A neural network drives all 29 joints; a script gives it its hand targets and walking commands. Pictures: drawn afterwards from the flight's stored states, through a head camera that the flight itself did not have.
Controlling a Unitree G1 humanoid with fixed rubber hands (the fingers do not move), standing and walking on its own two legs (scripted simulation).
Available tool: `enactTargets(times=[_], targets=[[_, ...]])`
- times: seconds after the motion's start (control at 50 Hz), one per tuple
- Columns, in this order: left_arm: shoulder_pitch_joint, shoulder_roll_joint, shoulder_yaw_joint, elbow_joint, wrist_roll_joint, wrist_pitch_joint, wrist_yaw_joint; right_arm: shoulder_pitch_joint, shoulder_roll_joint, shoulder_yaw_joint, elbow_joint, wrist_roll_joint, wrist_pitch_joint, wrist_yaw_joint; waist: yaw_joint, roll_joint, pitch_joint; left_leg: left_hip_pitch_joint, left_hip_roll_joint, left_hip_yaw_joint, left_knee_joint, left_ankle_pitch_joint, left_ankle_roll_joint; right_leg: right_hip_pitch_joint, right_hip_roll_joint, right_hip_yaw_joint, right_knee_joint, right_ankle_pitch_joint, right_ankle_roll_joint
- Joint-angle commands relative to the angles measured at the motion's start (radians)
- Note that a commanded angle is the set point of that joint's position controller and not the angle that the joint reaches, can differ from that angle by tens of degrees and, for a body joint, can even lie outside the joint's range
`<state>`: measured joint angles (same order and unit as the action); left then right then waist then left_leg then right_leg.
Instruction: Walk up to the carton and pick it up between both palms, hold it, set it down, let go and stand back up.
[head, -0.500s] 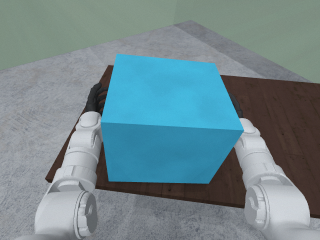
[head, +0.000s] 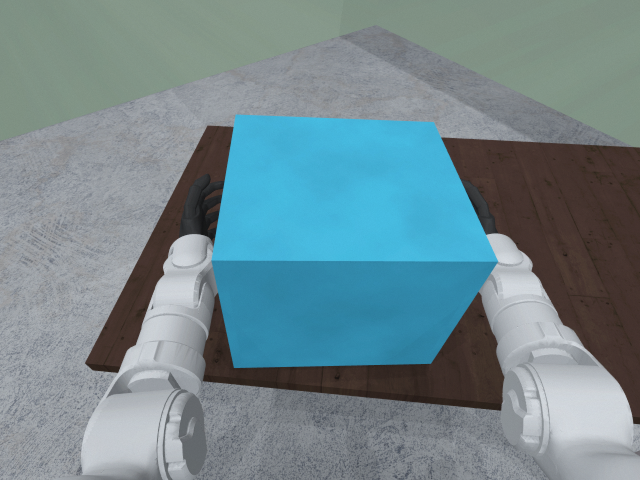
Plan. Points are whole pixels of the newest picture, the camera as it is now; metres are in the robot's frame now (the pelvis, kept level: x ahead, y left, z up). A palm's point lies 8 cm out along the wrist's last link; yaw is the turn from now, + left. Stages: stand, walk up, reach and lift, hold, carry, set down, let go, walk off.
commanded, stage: set down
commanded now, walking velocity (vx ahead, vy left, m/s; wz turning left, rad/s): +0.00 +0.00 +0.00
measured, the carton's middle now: (335, 242) +0.42 +0.01 +0.07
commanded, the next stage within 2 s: none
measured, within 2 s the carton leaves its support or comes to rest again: rests again in 0.48 s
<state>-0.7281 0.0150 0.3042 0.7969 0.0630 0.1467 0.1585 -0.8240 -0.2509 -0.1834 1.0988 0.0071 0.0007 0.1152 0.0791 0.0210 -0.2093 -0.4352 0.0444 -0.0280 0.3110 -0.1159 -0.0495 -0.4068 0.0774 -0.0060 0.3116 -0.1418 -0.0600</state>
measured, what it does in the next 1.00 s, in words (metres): stands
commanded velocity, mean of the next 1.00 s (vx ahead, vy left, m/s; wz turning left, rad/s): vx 0.00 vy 0.00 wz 0.00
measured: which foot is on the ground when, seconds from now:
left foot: down 0.00-1.00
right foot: down 0.00-1.00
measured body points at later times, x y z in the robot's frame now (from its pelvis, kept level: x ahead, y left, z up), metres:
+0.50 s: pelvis -0.01 +0.00 -0.01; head +0.03 -0.01 +0.44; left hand +0.41 +0.20 +0.11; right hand +0.46 -0.18 +0.10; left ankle +0.01 +0.15 -0.74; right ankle -0.01 -0.07 -0.74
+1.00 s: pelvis -0.02 +0.01 +0.00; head +0.05 +0.02 +0.44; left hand +0.39 +0.21 +0.09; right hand +0.43 -0.22 +0.09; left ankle +0.01 +0.15 -0.74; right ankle -0.01 -0.07 -0.74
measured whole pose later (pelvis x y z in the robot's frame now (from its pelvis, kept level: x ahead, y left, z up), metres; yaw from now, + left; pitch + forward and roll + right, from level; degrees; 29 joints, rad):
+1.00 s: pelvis -0.02 +0.01 +0.00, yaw +0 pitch +13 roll -1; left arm -0.60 0.12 0.09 0.36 -0.11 0.46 0.23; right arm -0.75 -0.48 0.01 0.88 0.38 0.14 0.12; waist 0.06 0.00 -0.11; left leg -0.49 0.04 -0.03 0.40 -0.14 -0.04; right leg -0.43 0.08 -0.01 0.35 -0.14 -0.06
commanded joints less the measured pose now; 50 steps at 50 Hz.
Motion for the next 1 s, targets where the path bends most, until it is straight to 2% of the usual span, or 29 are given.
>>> enactTargets(times=[0.0, 0.1, 0.18, 0.22, 0.24, 0.26, 0.28, 0.3, 0.32, 0.36, 0.38, 0.42, 0.46, 0.52, 0.56, 0.62, 0.64, 0.68, 0.7, 0.72, 0.76, 0.78, 0.8, 0.84, 0.86, 0.88, 0.9, 0.92, 0.98], targets=[[-0.767, -0.554, -0.351, -0.217, -0.048, -0.07, -0.086, -0.897, 0.552, 0.177, -0.348, -0.011, -0.143, 0.115, 0.014, -0.134, -0.788, 0.134, -0.028, 0.057, 0.02, 0.275, 0.019, 0.492, -0.087, -0.019, 0.112, 0.764, 0.139], [-0.806, -0.512, -0.306, -0.164, -0.032, -0.066, -0.087, -0.882, 0.533, 0.12, -0.267, -0.049, -0.13, 0.125, 0.01, -0.132, -0.711, 0.13, -0.029, 0.076, -0.006, 0.168, 0.026, 0.445, -0.094, -0.02, 0.08, 0.578, 0.126], [-0.808, -0.503, -0.301, -0.166, -0.017, -0.077, -0.081, -0.865, 0.486, 0.076, -0.242, -0.07, -0.147, 0.133, 0.01, -0.076, -0.722, 0.169, -0.027, 0.078, 0.004, 0.198, 0.008, 0.401, -0.084, -0.039, 0.075, 0.547, 0.112], [-0.801, -0.398, -0.27, -0.146, -0.019, -0.083, -0.074, -0.845, 0.391, 0.042, -0.245, -0.078, -0.157, 0.128, 0.007, -0.065, -0.731, 0.178, -0.025, 0.092, 0.011, 0.191, 0.007, 0.384, -0.084, -0.04, 0.076, 0.536, 0.11], [-0.804, -0.339, -0.24, -0.12, -0.01, -0.081, -0.066, -0.843, 0.33, 0.017, -0.233, -0.077, -0.155, 0.124, 0.008, -0.07, -0.739, 0.185, -0.026, 0.09, 0.011, 0.184, 0.007, 0.377, -0.084, -0.038, 0.078, 0.516, 0.11], [-0.767, -0.219, -0.21, -0.147, -0.016, -0.084, -0.042, -0.808, 0.167, -0.025, -0.214, -0.071, -0.156, 0.108, 0.014, -0.057, -0.767, 0.198, -0.024, 0.095, 0.02, 0.219, 0.005, 0.371, -0.081, -0.043, 0.084, 0.535, 0.102], [-0.763, -0.234, -0.201, -0.163, -0.016, -0.084, -0.034, -0.805, 0.171, -0.033, -0.222, -0.073, -0.145, 0.099, 0.014, -0.072, -0.708, 0.203, -0.022, 0.092, 0.023, 0.227, 0.01, 0.357, -0.077, -0.045, 0.081, 0.528, 0.107], [-0.762, -0.162, -0.198, -0.182, -0.033, -0.088, -0.012, -0.814, 0.06, -0.049, -0.233, -0.053, -0.149, 0.083, 0.01, -0.069, -0.749, 0.205, -0.018, 0.094, 0.029, 0.226, 0.007, 0.335, -0.069, -0.054, 0.089, 0.507, 0.105], [-0.762, -0.078, -0.19, -0.198, -0.055, -0.086, 0.015, -0.806, -0.02, -0.05, -0.223, -0.017, -0.139, 0.064, 0.022, -0.06, -0.748, 0.197, -0.02, 0.095, 0.042, 0.229, 0.008, 0.326, -0.068, -0.044, 0.091, 0.503, 0.104], [-0.699, 0.159, -0.186, -0.251, -0.134, -0.061, 0.085, -0.761, -0.321, -0.027, -0.228, 0.098, -0.108, 0.006, 0.026, -0.059, -0.78, 0.158, -0.026, 0.097, 0.079, 0.256, 0.01, 0.338, -0.053, -0.022, 0.121, 0.578, 0.101], [-0.712, 0.192, -0.188, -0.249, -0.162, -0.045, 0.1, -0.788, -0.352, 0.007, -0.221, 0.145, -0.087, -0.008, 0.035, -0.088, -0.743, 0.109, -0.029, 0.098, 0.085, 0.216, 0.014, 0.356, -0.052, -0.007, 0.135, 0.58, 0.106], [-0.722, 0.198, -0.231, -0.231, -0.212, -0.014, 0.117, -0.823, -0.381, 0.07, -0.208, 0.218, -0.046, -0.019, 0.036, -0.118, -0.711, 0.077, -0.034, 0.093, 0.09, 0.174, 0.014, 0.348, -0.047, 0.01, 0.144, 0.547, 0.102], [-0.735, 0.234, -0.189, -0.182, -0.232, 0.023, 0.125, -0.87, -0.365, 0.149, -0.22, 0.267, 0.001, -0.026, 0.072, -0.18, -0.664, -0.023, -0.039, 0.105, 0.074, 0.083, 0.027, 0.386, -0.057, 0.036, 0.151, 0.466, 0.109], [-0.723, 0.246, -0.183, -0.184, -0.257, 0.072, 0.122, -0.85, -0.367, 0.211, -0.213, 0.337, 0.064, -0.033, 0.079, -0.166, -0.698, -0.05, -0.039, 0.099, 0.073, 0.099, 0.015, 0.423, -0.073, 0.066, 0.143, 0.461, 0.1], [-0.739, 0.258, -0.187, -0.242, -0.275, 0.099, 0.116, -0.856, -0.402, 0.209, -0.205, 0.367, 0.087, -0.035, 0.06, -0.183, -0.768, -0.021, -0.037, 0.091, 0.084, 0.144, 0.011, 0.426, -0.064, 0.061, 0.146, 0.499, 0.095], [-0.641, 0.257, -0.179, -0.416, -0.267, 0.128, 0.098, -0.742, -0.397, 0.249, -0.257, 0.405, 0.113, -0.037, 0.048, -0.159, -0.881, 0.069, -0.049, 0.081, 0.115, 0.333, 0.0, 0.47, -0.044, 0.054, 0.163, 0.722, 0.093], [-0.64, 0.258, -0.161, -0.394, -0.246, 0.141, 0.092, -0.746, -0.402, 0.243, -0.248, 0.401, 0.121, -0.04, 0.043, -0.144, -0.865, 0.063, -0.05, 0.072, 0.118, 0.331, -0.002, 0.463, -0.049, 0.069, 0.155, 0.719, 0.092], [-0.531, 0.232, -0.185, -0.431, -0.222, 0.175, 0.075, -0.644, -0.425, 0.214, -0.201, 0.408, 0.129, -0.034, -0.003, -0.107, -0.79, 0.123, -0.041, 0.042, 0.113, 0.396, -0.011, 0.433, -0.033, 0.041, 0.155, 0.776, 0.084], [-0.531, 0.237, -0.171, -0.441, -0.201, 0.19, 0.07, -0.64, -0.435, 0.21, -0.195, 0.411, 0.131, -0.032, 0.004, -0.087, -0.746, 0.134, -0.039, 0.044, 0.104, 0.377, -0.009, 0.404, -0.029, 0.038, 0.142, 0.726, 0.085], [-0.479, 0.222, -0.175, -0.497, -0.192, 0.202, 0.064, -0.598, -0.453, 0.192, -0.201, 0.414, 0.131, -0.027, -0.015, -0.086, -0.72, 0.157, -0.032, 0.034, 0.098, 0.396, -0.011, 0.41, -0.025, 0.03, 0.14, 0.737, 0.081], [-0.421, 0.196, -0.193, -0.506, -0.18, 0.225, 0.054, -0.558, -0.479, 0.166, -0.189, 0.398, 0.126, -0.023, -0.048, -0.092, -0.641, 0.189, -0.03, 0.024, 0.102, 0.386, -0.009, 0.361, -0.015, 0.011, 0.124, 0.689, 0.079], [-0.435, 0.192, -0.193, -0.496, -0.169, 0.226, 0.05, -0.579, -0.475, 0.151, -0.192, 0.379, 0.117, -0.019, -0.049, -0.078, -0.592, 0.183, -0.031, 0.022, 0.097, 0.348, -0.008, 0.319, -0.014, 0.004, 0.111, 0.638, 0.077], [-0.35, 0.172, -0.209, -0.549, -0.157, 0.24, 0.05, -0.501, -0.498, 0.137, -0.229, 0.378, 0.107, -0.014, -0.067, -0.067, -0.596, 0.221, -0.024, 0.007, 0.1, 0.409, -0.009, 0.338, -0.003, -0.003, 0.116, 0.673, 0.071], [-0.311, 0.174, -0.22, -0.632, -0.149, 0.255, 0.058, -0.474, -0.528, 0.116, -0.292, 0.386, 0.088, -0.001, -0.074, -0.032, -0.584, 0.264, -0.018, -0.001, 0.109, 0.431, -0.01, 0.297, 0.01, -0.017, 0.101, 0.624, 0.06], [-0.353, 0.186, -0.206, -0.628, -0.142, 0.259, 0.065, -0.522, -0.514, 0.113, -0.353, 0.379, 0.077, 0.002, -0.047, -0.035, -0.586, 0.249, -0.022, 0.012, 0.11, 0.406, -0.005, 0.282, 0.013, -0.011, 0.097, 0.588, 0.062], [-0.312, 0.183, -0.213, -0.677, -0.149, 0.265, 0.069, -0.494, -0.521, 0.112, -0.417, 0.39, 0.067, 0.007, -0.051, -0.036, -0.62, 0.275, -0.023, 0.015, 0.121, 0.446, -0.001, 0.291, 0.013, -0.013, 0.103, 0.627, 0.064], [-0.347, 0.195, -0.192, -0.631, -0.145, 0.256, 0.069, -0.528, -0.5, 0.115, -0.427, 0.37, 0.063, 0.008, -0.03, -0.057, -0.597, 0.22, -0.027, 0.02, 0.113, 0.375, 0.009, 0.294, 0.004, -0.006, 0.103, 0.579, 0.068], [-0.306, 0.196, -0.21, -0.675, -0.156, 0.261, 0.073, -0.487, -0.505, 0.115, -0.478, 0.373, 0.066, 0.011, -0.042, -0.06, -0.613, 0.207, -0.028, 0.02, 0.109, 0.367, 0.015, 0.337, 0.001, -0.001, 0.11, 0.602, 0.068], [-0.325, 0.212, -0.214, -0.765, -0.181, 0.247, 0.088, -0.485, -0.497, 0.1, -0.603, 0.375, 0.053, 0.018, -0.015, -0.04, -0.725, 0.174, -0.026, 0.032, 0.103, 0.338, 0.024, 0.347, -0.006, 0.003, 0.126, 0.571, 0.066]])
